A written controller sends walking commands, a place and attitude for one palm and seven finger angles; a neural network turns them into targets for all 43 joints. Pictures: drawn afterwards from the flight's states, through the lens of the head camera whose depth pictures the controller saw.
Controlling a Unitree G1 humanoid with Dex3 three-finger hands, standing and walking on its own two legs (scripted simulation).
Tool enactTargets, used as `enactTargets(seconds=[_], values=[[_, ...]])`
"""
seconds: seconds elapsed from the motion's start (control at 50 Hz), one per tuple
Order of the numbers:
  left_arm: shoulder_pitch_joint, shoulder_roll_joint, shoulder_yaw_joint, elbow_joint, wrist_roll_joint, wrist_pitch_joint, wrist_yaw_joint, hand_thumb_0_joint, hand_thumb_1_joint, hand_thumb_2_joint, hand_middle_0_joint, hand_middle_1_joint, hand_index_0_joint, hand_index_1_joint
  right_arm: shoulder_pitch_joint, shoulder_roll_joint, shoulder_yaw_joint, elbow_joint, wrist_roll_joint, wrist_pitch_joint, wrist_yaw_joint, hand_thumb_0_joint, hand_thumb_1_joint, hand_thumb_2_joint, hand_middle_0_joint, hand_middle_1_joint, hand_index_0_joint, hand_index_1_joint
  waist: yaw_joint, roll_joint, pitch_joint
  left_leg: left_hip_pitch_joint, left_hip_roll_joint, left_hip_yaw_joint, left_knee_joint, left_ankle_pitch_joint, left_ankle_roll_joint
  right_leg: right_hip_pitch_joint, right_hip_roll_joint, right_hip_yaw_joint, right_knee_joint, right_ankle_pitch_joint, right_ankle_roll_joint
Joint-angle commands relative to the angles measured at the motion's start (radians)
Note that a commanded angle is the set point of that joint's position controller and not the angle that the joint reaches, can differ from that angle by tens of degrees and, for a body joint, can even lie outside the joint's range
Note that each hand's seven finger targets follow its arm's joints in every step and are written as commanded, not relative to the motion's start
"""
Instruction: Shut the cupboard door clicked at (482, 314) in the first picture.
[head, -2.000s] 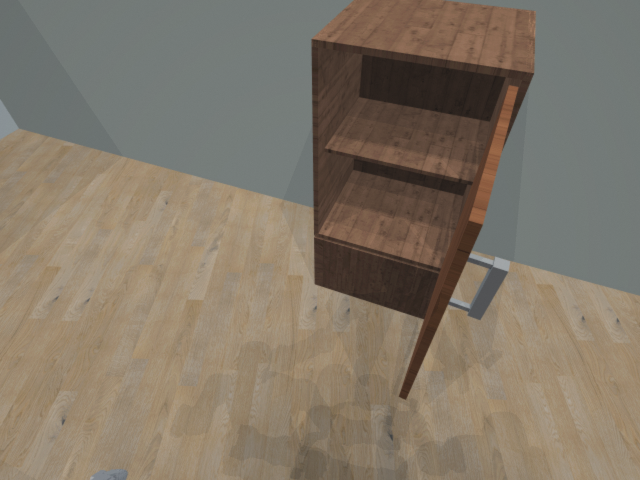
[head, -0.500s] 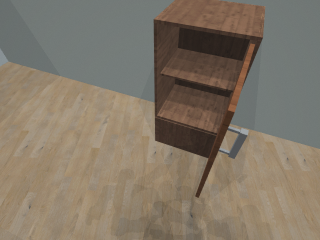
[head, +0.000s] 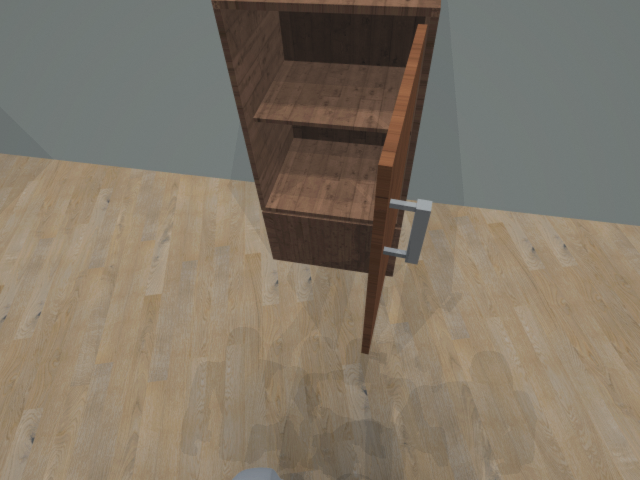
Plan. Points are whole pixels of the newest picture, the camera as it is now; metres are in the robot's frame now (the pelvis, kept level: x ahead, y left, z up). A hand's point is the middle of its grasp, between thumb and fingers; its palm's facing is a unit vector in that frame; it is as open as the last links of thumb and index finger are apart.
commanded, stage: walk around to get in front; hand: left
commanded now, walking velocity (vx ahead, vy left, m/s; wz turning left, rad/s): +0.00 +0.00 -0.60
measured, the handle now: (404, 231) +0.49 -0.09 -0.02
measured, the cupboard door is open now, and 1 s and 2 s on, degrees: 86 86 86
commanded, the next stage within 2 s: none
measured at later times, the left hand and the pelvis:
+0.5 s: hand out of the picture +0.09 +0.25 -0.15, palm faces -0.19 -0.95 -0.24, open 7.4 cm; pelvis -0.02 +0.05 +0.02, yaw -16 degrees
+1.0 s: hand (241, 462) +0.16 +0.14 -0.14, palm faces -0.57 -0.78 -0.24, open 7.4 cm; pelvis -0.04 +0.04 +0.01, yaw -36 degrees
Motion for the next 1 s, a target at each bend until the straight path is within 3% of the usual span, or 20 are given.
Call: enactTargets(seconds=[0.0,0.12,0.3,0.38,0.4,0.42,0.44,0.46,0.48,0.52,0.58,0.66,0.72,0.76,0.78,0.8,0.82,0.86,0.9,0.98], values=[[0.015,0.211,0.064,-0.077,-0.01,-0.023,0.032,0.0,0.9,0.9,-0.2,-0.3,-0.2,-0.3,-0.056,-0.115,-0.035,-0.112,-0.006,-0.034,-0.005,0.0,-0.9,-0.9,0.2,0.3,0.2,0.3,-0.006,-0.16,-0.081,-0.22,0.005,-0.116,0.243,0.089,-0.008,0.125,-0.281,0.465,-0.425,0.24,-0.116],[0.072,0.189,0.071,-0.063,-0.012,-0.028,0.026,0.0,0.9,0.9,-0.2,-0.3,-0.2,-0.3,-0.039,-0.081,-0.035,-0.101,-0.007,-0.029,-0.01,0.0,-0.9,-0.9,0.2,0.3,0.2,0.3,0.003,-0.13,-0.152,-0.208,-0.021,-0.098,0.169,0.146,-0.028,0.21,-0.217,0.409,-0.396,0.317,-0.098],[0.049,0.213,0.084,-0.081,0.0,-0.007,0.023,0.0,0.9,0.9,-0.2,-0.3,-0.2,-0.3,-0.065,-0.076,-0.028,-0.147,0.006,-0.043,-0.016,0.0,-0.9,-0.9,0.2,0.3,0.2,0.3,0.02,-0.184,-0.134,-0.048,-0.068,-0.097,-0.159,0.056,-0.002,0.113,-0.191,0.536,-0.415,0.216,-0.121],[-0.03,0.21,0.087,-0.107,-0.006,0.005,0.019,0.0,0.9,0.9,-0.2,-0.3,-0.2,-0.3,0.101,-0.086,-0.03,-0.119,0.014,-0.062,-0.028,0.0,-0.9,-0.9,0.2,0.3,0.2,0.3,-0.051,-0.19,-0.179,0.253,-0.083,-0.087,-0.499,0.196,0.034,-0.037,-0.105,0.491,-0.35,0.156,-0.027],[-0.048,0.169,0.08,-0.129,-0.01,0.009,0.015,0.0,0.9,0.9,-0.2,-0.3,-0.2,-0.3,0.146,-0.145,-0.039,-0.114,0.009,-0.072,-0.035,0.0,-0.9,-0.9,0.2,0.3,0.2,0.3,-0.078,-0.048,-0.17,0.383,0.05,-0.226,-0.619,0.11,0.08,-0.213,-0.018,0.408,-0.247,-0.009,0.019],[-0.033,0.114,0.072,-0.145,-0.014,0.008,0.001,0.0,0.9,0.9,-0.2,-0.3,-0.2,-0.3,0.117,-0.238,-0.053,-0.138,-0.007,-0.069,-0.034,0.0,-0.9,-0.9,0.2,0.3,0.2,0.3,-0.064,0.251,-0.129,0.392,0.307,-0.495,-0.739,0.035,0.153,-0.369,0.109,0.195,0.036,-0.172,0.072],[-0.059,0.155,0.086,-0.153,-0.001,0.003,-0.003,0.0,0.9,0.9,-0.2,-0.3,-0.2,-0.3,0.066,-0.244,-0.05,-0.166,-0.007,-0.064,-0.033,0.0,-0.9,-0.9,0.2,0.3,0.2,0.3,-0.053,0.188,-0.078,0.194,0.424,-0.539,-0.762,0.063,0.219,-0.331,0.026,0.117,0.266,-0.184,0.102],[-0.057,0.177,0.099,-0.119,0.009,0.009,-0.011,0.0,0.9,0.9,-0.2,-0.3,-0.2,-0.3,0.003,-0.178,-0.035,-0.167,-0.013,-0.066,-0.03,0.0,-0.9,-0.9,0.2,0.3,0.2,0.3,-0.019,0.103,-0.048,0.07,0.333,-0.429,-0.745,0.103,0.203,-0.253,0.004,0.127,0.394,-0.099,0.11],[-0.011,0.166,0.099,-0.106,0.006,0.012,-0.018,0.0,0.9,0.9,-0.2,-0.3,-0.2,-0.3,-0.055,-0.154,-0.02,-0.183,-0.013,-0.068,-0.032,0.0,-0.9,-0.9,0.2,0.3,0.2,0.3,0.019,0.122,-0.053,0.022,0.282,-0.335,-0.712,0.153,0.192,-0.23,-0.005,0.099,0.473,-0.072,0.113],[0.021,0.137,0.088,-0.086,0.001,0.022,-0.029,0.0,0.9,0.9,-0.2,-0.3,-0.2,-0.3,-0.073,-0.134,-0.014,-0.184,-0.015,-0.072,-0.03,0.0,-0.9,-0.9,0.2,0.3,0.2,0.3,0.032,0.116,-0.042,0.064,0.19,-0.16,-0.676,0.269,0.166,-0.235,-0.022,0.06,0.511,-0.009,0.124],[-0.075,0.119,0.071,-0.114,-0.004,0.021,-0.031,0.0,0.9,0.9,-0.2,-0.3,-0.2,-0.3,0.054,-0.14,-0.024,-0.145,-0.016,-0.069,-0.028,0.0,-0.9,-0.9,0.2,0.3,0.2,0.3,-0.039,0.108,-0.042,0.203,0.202,-0.116,-0.619,0.443,0.184,-0.256,-0.048,0.003,0.331,-0.057,0.131],[-0.139,0.094,0.056,-0.133,-0.009,0.017,-0.033,0.0,0.9,0.9,-0.2,-0.3,-0.2,-0.3,0.126,-0.18,-0.041,-0.107,-0.018,-0.065,-0.02,0.0,-0.9,-0.9,0.2,0.3,0.2,0.3,-0.073,0.164,-0.069,0.243,0.243,-0.063,-0.567,0.599,0.189,-0.129,-0.06,-0.057,0.111,-0.091,0.118],[-0.138,0.096,0.055,-0.13,-0.011,0.006,-0.031,0.0,0.9,0.9,-0.2,-0.3,-0.2,-0.3,0.133,-0.197,-0.051,-0.098,-0.02,-0.061,-0.014,0.0,-0.9,-0.9,0.2,0.3,0.2,0.3,-0.069,0.184,-0.09,0.238,0.258,-0.032,-0.499,0.672,0.167,-0.037,-0.044,-0.08,-0.018,-0.086,0.094],[-0.062,0.119,0.06,-0.106,-0.011,-0.007,-0.027,0.0,0.9,0.9,-0.2,-0.3,-0.2,-0.3,0.125,-0.201,-0.053,-0.099,-0.013,-0.057,-0.009,0.0,-0.9,-0.9,0.2,0.3,0.2,0.3,-0.023,0.136,-0.136,0.173,0.236,0.043,-0.361,0.605,0.095,0.148,-0.038,-0.09,-0.23,0.096,0.073],[0.0,0.198,0.071,-0.085,-0.006,-0.021,-0.016,0.0,0.9,0.9,-0.2,-0.3,-0.2,-0.3,0.145,-0.164,-0.047,-0.104,-0.004,-0.052,0.001,0.0,-0.9,-0.9,0.2,0.3,0.2,0.3,0.001,-0.009,-0.195,0.023,0.193,0.098,-0.174,0.453,0.028,0.36,-0.148,0.043,-0.333,0.252,0.029],[0.064,0.314,0.098,-0.067,-0.002,-0.031,0.005,0.0,0.9,0.9,-0.2,-0.3,-0.2,-0.3,0.099,-0.075,-0.021,-0.156,-0.005,-0.05,0.006,0.0,-0.9,-0.9,0.2,0.3,0.2,0.3,0.033,-0.327,-0.192,-0.263,0.04,0.13,0.073,-0.095,-0.029,0.463,-0.412,0.402,-0.371,0.593,-0.081],[0.111,0.315,0.096,-0.061,-0.019,-0.022,0.016,0.0,0.9,0.9,-0.2,-0.3,-0.2,-0.3,0.04,-0.105,-0.025,-0.18,-0.007,-0.042,-0.008,0.0,-0.9,-0.9,0.2,0.3,0.2,0.3,0.066,-0.23,-0.191,-0.268,0.046,-0.022,0.171,-0.127,-0.017,0.382,-0.451,0.392,-0.346,0.685,-0.154],[0.012,0.26,0.093,-0.076,-0.011,-0.018,0.028,0.0,0.9,0.9,-0.2,-0.3,-0.2,-0.3,0.006,-0.11,-0.026,-0.168,-0.004,-0.04,-0.015,0.0,-0.9,-0.9,0.2,0.3,0.2,0.3,0.028,-0.289,-0.157,-0.295,0.063,-0.066,0.208,-0.05,-0.022,0.327,-0.359,0.356,-0.343,0.584,-0.158],[-0.078,0.219,0.08,-0.105,-0.008,-0.011,0.028,0.0,0.9,0.9,-0.2,-0.3,-0.2,-0.3,0.038,-0.098,-0.027,-0.134,-0.006,-0.035,-0.01,0.0,-0.9,-0.9,0.2,0.3,0.2,0.3,-0.017,-0.184,-0.14,-0.187,0.057,-0.038,0.151,0.032,-0.033,0.209,-0.293,0.257,-0.333,0.518,-0.131],[-0.106,0.233,0.079,-0.113,0.0,-0.006,0.021,0.0,0.9,0.9,-0.2,-0.3,-0.2,-0.3,0.063,-0.078,-0.028,-0.127,-0.005,-0.029,-0.005,0.0,-0.9,-0.9,0.2,0.3,0.2,0.3,-0.034,-0.178,-0.094,-0.08,0.011,-0.01,0.003,0.071,-0.034,0.069,-0.255,0.296,-0.375,0.324,-0.121]])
